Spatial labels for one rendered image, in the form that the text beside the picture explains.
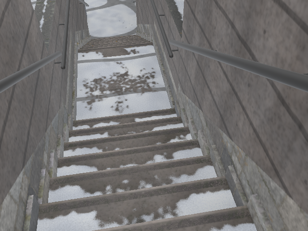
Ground stairs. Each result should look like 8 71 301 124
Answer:
80 35 150 49
37 108 257 231

